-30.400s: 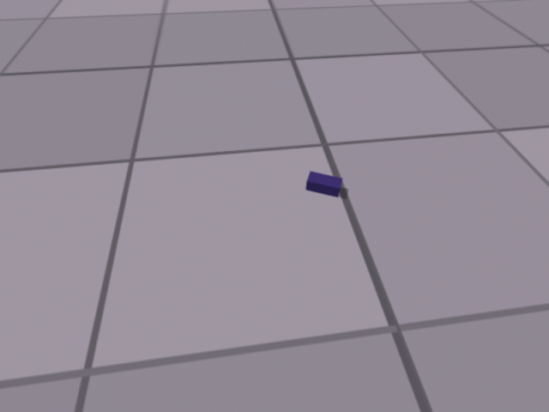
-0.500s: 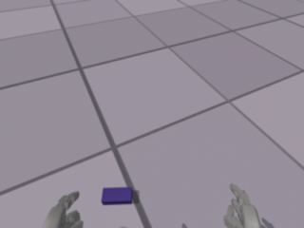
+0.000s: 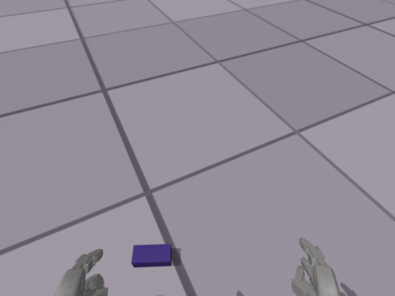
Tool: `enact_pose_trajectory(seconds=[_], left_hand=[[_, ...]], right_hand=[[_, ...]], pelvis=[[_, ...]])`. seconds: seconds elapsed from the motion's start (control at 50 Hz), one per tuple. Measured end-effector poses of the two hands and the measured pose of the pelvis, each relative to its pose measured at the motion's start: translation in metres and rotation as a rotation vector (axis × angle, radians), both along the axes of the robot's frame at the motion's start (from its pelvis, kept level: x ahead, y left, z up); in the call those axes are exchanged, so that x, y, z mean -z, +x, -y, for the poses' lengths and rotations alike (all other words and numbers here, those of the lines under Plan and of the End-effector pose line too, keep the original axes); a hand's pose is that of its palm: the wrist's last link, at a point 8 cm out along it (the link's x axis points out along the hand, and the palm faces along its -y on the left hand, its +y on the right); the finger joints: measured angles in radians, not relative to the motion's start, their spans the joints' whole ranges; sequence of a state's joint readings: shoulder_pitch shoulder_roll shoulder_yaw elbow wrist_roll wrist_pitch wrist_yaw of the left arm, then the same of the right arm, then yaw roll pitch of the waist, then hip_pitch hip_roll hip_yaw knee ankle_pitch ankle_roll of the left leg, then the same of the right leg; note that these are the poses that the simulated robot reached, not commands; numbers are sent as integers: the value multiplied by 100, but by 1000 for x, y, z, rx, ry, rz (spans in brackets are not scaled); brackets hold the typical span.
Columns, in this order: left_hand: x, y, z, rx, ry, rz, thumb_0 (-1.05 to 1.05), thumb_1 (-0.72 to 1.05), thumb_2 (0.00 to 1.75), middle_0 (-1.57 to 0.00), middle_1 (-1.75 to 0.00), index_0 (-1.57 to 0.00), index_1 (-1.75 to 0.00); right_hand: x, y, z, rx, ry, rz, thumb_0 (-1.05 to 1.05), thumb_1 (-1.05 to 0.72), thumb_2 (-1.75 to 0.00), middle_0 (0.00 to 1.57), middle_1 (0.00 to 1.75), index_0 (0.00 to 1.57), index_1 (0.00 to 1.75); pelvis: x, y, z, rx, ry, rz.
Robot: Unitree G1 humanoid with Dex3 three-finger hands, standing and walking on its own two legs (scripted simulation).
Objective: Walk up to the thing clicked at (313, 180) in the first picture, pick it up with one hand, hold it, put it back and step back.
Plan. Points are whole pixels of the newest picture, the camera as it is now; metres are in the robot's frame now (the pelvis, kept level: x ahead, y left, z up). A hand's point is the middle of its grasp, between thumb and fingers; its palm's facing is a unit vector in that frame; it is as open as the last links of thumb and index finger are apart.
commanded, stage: home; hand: left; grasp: from above
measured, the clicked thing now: (152, 255) +0.43 +0.20 -0.68
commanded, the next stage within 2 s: stand in 0.16 s
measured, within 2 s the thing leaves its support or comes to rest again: neither
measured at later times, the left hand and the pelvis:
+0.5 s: hand out of the picture +0.12 +0.23 -0.10, palm faces +0.03 -0.94 -0.33, open 7.4 cm; pelvis -0.01 +0.00 +0.03, yaw +0 degrees
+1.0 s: hand out of the picture +0.02 +0.24 -0.10, palm faces +0.06 -0.94 -0.33, open 7.4 cm; pelvis -0.01 +0.01 +0.06, yaw +1 degrees
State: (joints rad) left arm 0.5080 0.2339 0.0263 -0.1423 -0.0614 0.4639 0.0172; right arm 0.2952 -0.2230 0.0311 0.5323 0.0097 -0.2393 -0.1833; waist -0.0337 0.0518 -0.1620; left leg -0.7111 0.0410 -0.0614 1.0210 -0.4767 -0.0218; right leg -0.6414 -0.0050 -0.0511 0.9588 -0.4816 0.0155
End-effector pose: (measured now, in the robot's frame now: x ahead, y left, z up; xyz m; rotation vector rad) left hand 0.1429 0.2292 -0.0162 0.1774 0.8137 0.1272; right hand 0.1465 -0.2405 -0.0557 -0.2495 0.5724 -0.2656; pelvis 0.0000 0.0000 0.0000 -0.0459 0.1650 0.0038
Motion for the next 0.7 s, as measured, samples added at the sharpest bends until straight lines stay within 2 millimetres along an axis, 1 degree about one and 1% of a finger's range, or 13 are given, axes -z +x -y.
enact_pose_trajectory(seconds=[0.26,0.28,0.32,0.36,0.44,0.54,0.62,0.7], left_hand=[[1,0,2,-2,-1,1,1,90,90,-20,-30,-20,-30],[3,2,1,14,23,15,1,90,90,-20,-30,-20,-30],[14,5,-6,35,69,34,1,90,90,-21,-30,-20,-30],[25,3,-16,36,99,12,1,90,90,-21,-30,-20,-30],[41,-15,-36,1,121,-78,1,90,90,-21,-30,-20,-30],[53,-50,-54,-58,126,-213,1,90,90,-21,-30,-20,-30],[57,-79,-60,-95,115,-315,1,90,90,-20,-30,-20,-30],[57,-104,-59,-121,99,-399,1,90,90,-20,-30,-20,-30]], right_hand=[[2,-2,1,3,5,-10,1,-90,-90,20,30,21,30],[4,-3,1,-20,-9,-36,1,-90,-90,20,30,21,30],[15,-6,3,-100,-33,-167,1,-90,-90,20,30,21,30],[22,-12,8,-148,-38,-289,1,-90,-90,20,30,21,30],[23,-28,21,-125,-11,-409,1,-90,-90,20,30,21,30],[18,-48,31,-68,-6,-491,1,-90,-90,20,30,21,30],[16,-62,32,-40,3,-554,1,-90,-90,20,30,21,30],[14,-71,28,-27,20,-602,1,-90,-90,20,30,21,30]], pelvis=[[0,0,1,0,0,0],[-1,-2,1,-3,3,22],[-6,-6,2,-5,19,70],[-11,-9,2,-5,33,99],[-20,-9,0,-4,46,137],[-31,-6,-4,-3,41,169],[-40,-4,-6,-7,36,188],[-49,-3,-6,-12,35,204]])
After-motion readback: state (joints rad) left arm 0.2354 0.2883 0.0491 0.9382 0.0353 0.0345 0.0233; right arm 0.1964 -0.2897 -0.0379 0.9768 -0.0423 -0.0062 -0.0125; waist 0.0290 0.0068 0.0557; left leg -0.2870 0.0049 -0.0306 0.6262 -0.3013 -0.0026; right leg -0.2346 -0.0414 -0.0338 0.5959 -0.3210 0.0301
